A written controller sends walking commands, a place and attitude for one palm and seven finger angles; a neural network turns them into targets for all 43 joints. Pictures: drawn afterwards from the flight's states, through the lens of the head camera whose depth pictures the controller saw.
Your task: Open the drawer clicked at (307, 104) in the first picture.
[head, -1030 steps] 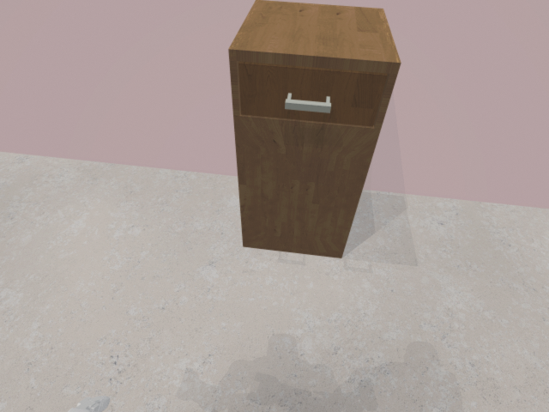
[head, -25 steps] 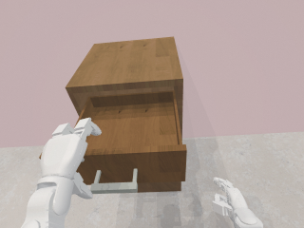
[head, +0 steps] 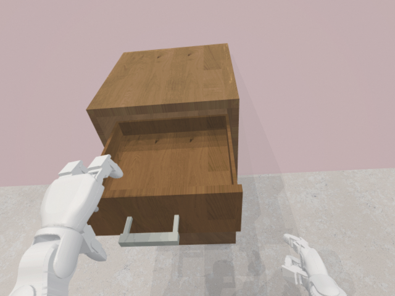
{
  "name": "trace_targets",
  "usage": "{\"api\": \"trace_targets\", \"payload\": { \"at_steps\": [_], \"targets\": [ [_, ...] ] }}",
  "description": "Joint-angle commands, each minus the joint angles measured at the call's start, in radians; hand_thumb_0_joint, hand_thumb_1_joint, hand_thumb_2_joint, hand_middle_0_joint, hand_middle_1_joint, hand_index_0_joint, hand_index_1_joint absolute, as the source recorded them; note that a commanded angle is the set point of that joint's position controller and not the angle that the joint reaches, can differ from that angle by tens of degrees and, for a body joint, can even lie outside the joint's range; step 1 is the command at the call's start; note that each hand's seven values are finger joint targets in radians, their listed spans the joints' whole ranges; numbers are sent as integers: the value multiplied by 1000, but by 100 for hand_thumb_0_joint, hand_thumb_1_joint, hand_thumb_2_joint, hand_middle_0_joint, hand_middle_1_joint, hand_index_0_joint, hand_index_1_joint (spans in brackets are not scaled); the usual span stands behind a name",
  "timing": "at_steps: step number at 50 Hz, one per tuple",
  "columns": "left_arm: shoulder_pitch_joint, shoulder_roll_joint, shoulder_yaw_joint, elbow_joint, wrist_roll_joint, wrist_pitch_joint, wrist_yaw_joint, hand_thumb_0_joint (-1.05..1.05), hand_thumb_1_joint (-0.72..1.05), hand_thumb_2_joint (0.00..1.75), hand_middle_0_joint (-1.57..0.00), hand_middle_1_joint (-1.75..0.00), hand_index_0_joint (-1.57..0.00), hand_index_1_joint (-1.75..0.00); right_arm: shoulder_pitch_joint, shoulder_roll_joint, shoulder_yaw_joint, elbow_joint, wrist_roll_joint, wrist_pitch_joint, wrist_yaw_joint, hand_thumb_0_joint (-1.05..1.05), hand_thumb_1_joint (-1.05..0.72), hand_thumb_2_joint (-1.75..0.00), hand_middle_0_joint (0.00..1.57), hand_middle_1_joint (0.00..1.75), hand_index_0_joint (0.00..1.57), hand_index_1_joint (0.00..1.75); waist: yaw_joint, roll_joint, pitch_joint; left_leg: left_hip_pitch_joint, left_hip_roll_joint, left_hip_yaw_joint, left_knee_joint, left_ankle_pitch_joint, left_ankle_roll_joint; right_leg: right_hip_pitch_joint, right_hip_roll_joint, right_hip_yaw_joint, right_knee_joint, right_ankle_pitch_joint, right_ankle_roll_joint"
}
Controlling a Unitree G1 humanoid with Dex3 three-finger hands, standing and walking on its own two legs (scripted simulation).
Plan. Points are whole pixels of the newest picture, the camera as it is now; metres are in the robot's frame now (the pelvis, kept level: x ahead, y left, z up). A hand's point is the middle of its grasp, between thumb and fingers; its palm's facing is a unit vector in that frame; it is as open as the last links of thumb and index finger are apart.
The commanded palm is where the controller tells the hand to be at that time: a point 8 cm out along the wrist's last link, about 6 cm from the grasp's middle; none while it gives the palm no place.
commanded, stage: draw the hand back to the body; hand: left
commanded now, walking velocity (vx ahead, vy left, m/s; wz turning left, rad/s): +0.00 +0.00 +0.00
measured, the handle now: (151, 230) +0.25 +0.16 +0.00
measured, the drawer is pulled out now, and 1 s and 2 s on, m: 0.30 0.30 0.30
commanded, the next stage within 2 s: step back with the hand held close in 1.36 s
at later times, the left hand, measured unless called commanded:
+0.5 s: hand (96, 208) +0.21 +0.21 +0.15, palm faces +0.24 -0.84 -0.48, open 13.6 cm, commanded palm +0.16 +0.25 +0.19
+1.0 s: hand (71, 195) +0.21 +0.24 +0.17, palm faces +0.38 -0.83 -0.41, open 10.0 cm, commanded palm +0.16 +0.29 +0.19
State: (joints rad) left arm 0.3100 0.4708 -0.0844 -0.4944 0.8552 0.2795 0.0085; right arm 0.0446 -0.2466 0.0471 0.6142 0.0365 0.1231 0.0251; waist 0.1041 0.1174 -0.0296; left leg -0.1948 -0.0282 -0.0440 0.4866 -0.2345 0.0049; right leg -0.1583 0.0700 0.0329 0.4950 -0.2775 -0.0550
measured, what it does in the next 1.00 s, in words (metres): stands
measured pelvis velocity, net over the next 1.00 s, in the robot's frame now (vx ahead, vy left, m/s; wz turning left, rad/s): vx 0.04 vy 0.01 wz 0.03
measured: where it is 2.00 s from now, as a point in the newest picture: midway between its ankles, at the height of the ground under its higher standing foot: outside the picture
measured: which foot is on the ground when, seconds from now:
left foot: down 0.00-1.00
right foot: down 0.00-1.00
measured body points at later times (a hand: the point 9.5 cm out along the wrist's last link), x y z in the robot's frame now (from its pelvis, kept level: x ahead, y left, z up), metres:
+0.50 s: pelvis +0.01 +0.01 +0.00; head +0.00 -0.01 +0.45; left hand +0.19 +0.25 +0.17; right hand +0.25 -0.17 -0.06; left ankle +0.02 +0.12 -0.74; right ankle +0.00 -0.08 -0.74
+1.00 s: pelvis +0.04 +0.01 +0.00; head +0.02 -0.01 +0.45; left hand +0.19 +0.28 +0.20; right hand +0.23 -0.20 -0.08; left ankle +0.02 +0.12 -0.74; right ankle +0.00 -0.08 -0.74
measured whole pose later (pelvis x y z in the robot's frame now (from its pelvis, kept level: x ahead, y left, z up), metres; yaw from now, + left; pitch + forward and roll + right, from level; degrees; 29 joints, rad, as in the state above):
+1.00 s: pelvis +0.04 +0.01 +0.00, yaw +2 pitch -2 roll +0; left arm 0.57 0.36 0.28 -0.57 -0.08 -0.06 0.11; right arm 0.18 -0.22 0.02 0.62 0.02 -0.08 -0.07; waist 0.04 0.05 -0.02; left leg -0.17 -0.04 -0.07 0.48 -0.28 0.02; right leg -0.10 0.06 0.01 0.43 -0.30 -0.04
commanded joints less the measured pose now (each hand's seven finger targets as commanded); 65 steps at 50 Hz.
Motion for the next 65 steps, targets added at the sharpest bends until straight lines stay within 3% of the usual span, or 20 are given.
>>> {"api": "trace_targets", "payload": {
  "at_steps": [1,2,5,6,10,18,19,20,21,22,23,25,28,31,34,40,46,54,57,65],
  "targets": [
    [-156,166,151,-188,24,-5,43,0,-50,30,-30,-120,-30,-120,-248,-70,-17,-200,0,-61,-1,0,-90,-90,20,30,20,30,16,-95,-117,22,0,37,-37,140,32,-3,-62,34,-115,96,37],
    [-158,171,152,-174,23,-8,42,0,-50,30,-30,-120,-30,-120,-250,-72,-24,-187,0,-58,-5,0,-90,-90,20,30,20,30,7,-91,-84,27,1,31,-44,140,30,-25,-56,42,-123,93,33],
    [-154,204,193,-206,6,-19,43,0,-50,30,-30,-120,-30,-120,-257,-81,-22,-204,6,-68,-11,0,-90,-90,20,30,20,30,9,-87,-109,32,5,24,-42,131,31,-16,-51,40,-119,96,32],
    [-142,187,170,-212,25,-27,42,0,-50,30,-30,-120,-30,-120,-238,-74,-17,-206,-2,-70,-10,0,-90,-90,20,30,20,30,18,-87,-140,34,-1,31,-33,152,33,-2,-63,23,-107,111,35],
    [-112,201,198,-244,4,-39,48,0,-50,30,-30,-120,-30,-120,-248,-86,-22,-211,4,-68,-15,0,-90,-90,20,30,20,30,10,-46,-126,42,8,21,-38,154,29,-18,-50,23,-106,131,27],
    [-30,192,207,-221,13,-41,59,0,-50,30,-30,-120,-30,-120,-214,-90,-26,-210,-3,-52,-12,0,-90,-90,20,30,20,30,17,-72,-117,29,10,17,-39,204,26,-19,-49,-10,-83,173,27],
    [-88,-169,180,-328,-769,-196,56,0,-47,32,-30,-118,-30,-118,-137,-3,-19,-295,0,-133,-34,0,-90,-90,20,30,20,30,-83,-237,-21,131,29,-2,-19,120,55,-53,-36,-44,-103,159,30],
    [28,-30,282,-237,-801,-263,78,0,-43,33,-29,-115,-29,-115,-134,-32,-13,-256,-15,-191,-54,0,-90,-90,20,30,20,30,-61,-274,-41,144,45,-6,-31,68,49,-58,-27,-32,-106,100,30],
    [106,-57,266,-197,-802,-285,83,0,-40,34,-29,-113,-29,-113,-118,-31,-6,-250,-17,-211,-59,0,-90,-90,20,30,20,30,-54,-242,-5,115,41,-1,-38,51,49,-71,-38,-38,-106,78,30],
    [127,-1,352,-259,-869,-306,92,0,-36,36,-29,-111,-29,-111,-86,-48,-13,-238,-22,-206,-78,0,-90,-90,20,30,20,30,-45,-242,-35,107,44,-4,-49,80,39,-40,-54,-44,-123,97,34],
    [56,32,378,-352,-888,-336,100,0,-32,37,-29,-109,-29,-109,-82,-55,-12,-238,-27,-219,-91,0,-90,-90,20,30,20,30,-46,-172,-77,117,38,-2,-51,109,33,-10,-67,-37,-122,130,35],
    [27,101,457,-398,-901,-372,133,0,-26,40,-28,-104,-28,-104,-61,-61,-9,-216,-38,-251,-108,0,-90,-90,20,30,20,30,-37,7,-89,116,34,2,-48,115,17,-3,-72,-21,-123,134,27],
    [89,2,387,-366,-911,-390,129,0,-15,45,-27,-98,-27,-98,-24,-40,-2,-199,-36,-276,-101,0,-90,-90,20,30,20,30,-47,99,-33,99,39,-12,-61,182,3,-2,-75,-45,-113,177,16],
    [104,-27,371,-304,-917,-392,118,0,-5,50,-27,-91,-27,-91,-17,-55,-14,-184,-35,-284,-92,0,-90,-90,20,30,20,30,-58,0,17,75,50,-24,-68,188,4,-12,-67,-55,-116,181,20],
    [133,-30,375,-285,-923,-399,110,0,6,54,-26,-84,-26,-84,-16,-62,-29,-184,-33,-279,-88,0,-90,-90,20,30,20,30,-53,-92,-14,81,53,-21,-67,213,12,8,-70,-57,-110,215,26],
    [199,37,463,-316,-929,-413,118,0,27,63,-25,-70,-25,-70,-25,-65,-43,-178,-28,-272,-93,0,-90,-90,20,30,20,30,-40,-82,-120,92,49,-6,-42,313,8,72,-80,-52,-95,336,25],
    [191,45,487,-300,-930,-413,122,0,48,72,-23,-57,-23,-57,-21,-60,-48,-162,-19,-265,-100,0,-90,-90,20,30,20,30,-53,-32,-81,101,47,2,-34,302,6,29,-82,-53,-109,332,31],
    [177,39,502,-211,-941,-406,121,0,76,84,-21,-39,-21,-39,-31,-61,-55,-162,-13,-245,-106,0,-90,-90,20,30,20,30,-54,-125,-32,83,42,-1,-44,209,16,-4,-80,-51,-128,262,38],
    [166,35,488,-236,-939,-412,121,0,87,88,-20,-32,-20,-32,-34,-61,-53,-166,-13,-250,-105,0,-90,-90,20,30,20,30,-54,-51,-46,89,38,2,-44,197,16,-2,-86,-47,-128,248,37],
    [146,54,496,-263,-938,-413,129,0,90,90,-20,-30,-20,-30,-37,-61,-47,-164,-15,-262,-106,0,-90,-90,20,30,20,30,-52,-39,-46,90,35,-8,-43,191,14,-4,-83,-46,-133,238,31]
  ]
}}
